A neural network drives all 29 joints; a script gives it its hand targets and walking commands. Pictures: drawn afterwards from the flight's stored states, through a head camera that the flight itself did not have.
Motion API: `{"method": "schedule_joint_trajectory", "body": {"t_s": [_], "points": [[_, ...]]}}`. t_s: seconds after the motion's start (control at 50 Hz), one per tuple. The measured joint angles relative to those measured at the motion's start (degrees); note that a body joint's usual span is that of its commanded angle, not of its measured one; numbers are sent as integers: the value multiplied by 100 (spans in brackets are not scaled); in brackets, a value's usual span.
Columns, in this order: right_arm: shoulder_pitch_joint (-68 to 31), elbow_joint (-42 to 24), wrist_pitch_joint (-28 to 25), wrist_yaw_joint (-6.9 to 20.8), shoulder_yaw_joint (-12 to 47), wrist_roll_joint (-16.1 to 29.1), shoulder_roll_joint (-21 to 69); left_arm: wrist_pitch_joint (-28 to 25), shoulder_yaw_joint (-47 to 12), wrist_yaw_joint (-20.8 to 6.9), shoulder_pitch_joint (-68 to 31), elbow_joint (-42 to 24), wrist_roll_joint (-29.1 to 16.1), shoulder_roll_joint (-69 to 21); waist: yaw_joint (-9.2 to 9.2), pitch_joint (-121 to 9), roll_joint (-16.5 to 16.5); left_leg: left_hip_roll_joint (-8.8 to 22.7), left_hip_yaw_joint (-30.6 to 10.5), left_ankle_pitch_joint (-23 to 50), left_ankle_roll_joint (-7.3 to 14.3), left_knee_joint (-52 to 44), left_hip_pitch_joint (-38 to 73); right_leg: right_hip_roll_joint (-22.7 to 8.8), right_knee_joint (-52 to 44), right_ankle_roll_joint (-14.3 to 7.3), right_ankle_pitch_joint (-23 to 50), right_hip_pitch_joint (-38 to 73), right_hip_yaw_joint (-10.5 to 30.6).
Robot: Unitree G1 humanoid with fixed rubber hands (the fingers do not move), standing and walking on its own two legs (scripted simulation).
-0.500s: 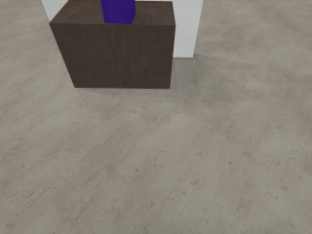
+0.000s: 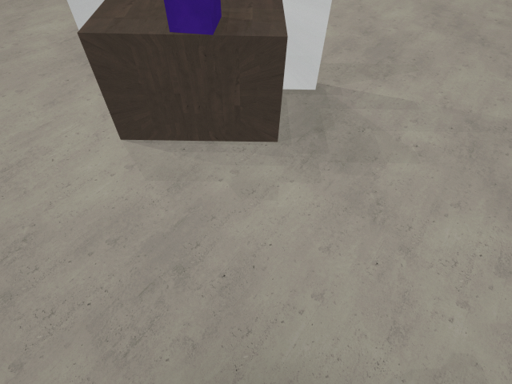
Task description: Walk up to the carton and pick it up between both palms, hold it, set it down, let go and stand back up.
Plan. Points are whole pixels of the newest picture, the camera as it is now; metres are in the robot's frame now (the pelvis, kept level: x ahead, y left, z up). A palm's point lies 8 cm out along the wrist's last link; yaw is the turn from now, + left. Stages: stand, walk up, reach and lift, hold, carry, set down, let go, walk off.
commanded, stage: stand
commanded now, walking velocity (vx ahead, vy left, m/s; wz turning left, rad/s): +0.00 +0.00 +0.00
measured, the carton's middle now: out of the picture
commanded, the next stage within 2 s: walk up in 1.50 s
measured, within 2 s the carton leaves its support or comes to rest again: neither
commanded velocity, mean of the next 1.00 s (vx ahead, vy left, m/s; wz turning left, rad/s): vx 0.00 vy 0.00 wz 0.00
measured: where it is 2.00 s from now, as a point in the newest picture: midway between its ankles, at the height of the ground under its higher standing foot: outside the picture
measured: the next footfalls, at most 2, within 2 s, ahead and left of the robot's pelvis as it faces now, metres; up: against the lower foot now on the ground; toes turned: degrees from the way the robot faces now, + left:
none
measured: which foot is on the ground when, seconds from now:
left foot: down 0.00-1.00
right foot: down 0.00-1.00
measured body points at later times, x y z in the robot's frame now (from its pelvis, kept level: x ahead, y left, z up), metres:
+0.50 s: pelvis +0.01 +0.00 +0.00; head +0.02 +0.00 +0.45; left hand -0.02 +0.20 -0.16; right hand -0.03 -0.20 -0.16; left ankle +0.00 +0.13 -0.74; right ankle +0.00 -0.11 -0.74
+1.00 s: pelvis +0.00 +0.00 +0.00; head +0.01 +0.00 +0.45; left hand -0.04 +0.20 -0.16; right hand -0.05 -0.19 -0.16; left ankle +0.00 +0.13 -0.74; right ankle +0.00 -0.11 -0.74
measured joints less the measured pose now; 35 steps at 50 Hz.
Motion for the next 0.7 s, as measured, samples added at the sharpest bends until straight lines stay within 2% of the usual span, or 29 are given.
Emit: {"method": "schedule_joint_trajectory", "body": {"t_s": [0.26, 0.7], "points": [[2, 74, -70, -8, -14, 17, -2, -119, -15, 6, -31, 7, -11, -48, -14, 17, 94, 32, 7, -89, 1, 13, 103, 33, -79, -4, -32, 139, 7], [-75, 168, -28, -20, -68, -1, 34, -74, 27, 22, -83, 57, -4, -58, -12, 57, 75, 32, 37, -72, 7, -21, 205, 32, -107, 7, -10, 228, 37]]}}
